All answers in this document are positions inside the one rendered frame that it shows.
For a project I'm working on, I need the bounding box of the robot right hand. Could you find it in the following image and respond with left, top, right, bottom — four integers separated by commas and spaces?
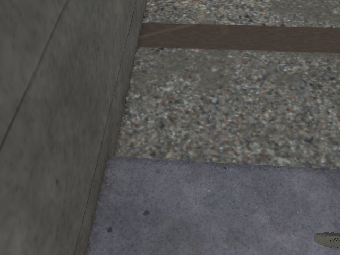
314, 232, 340, 250

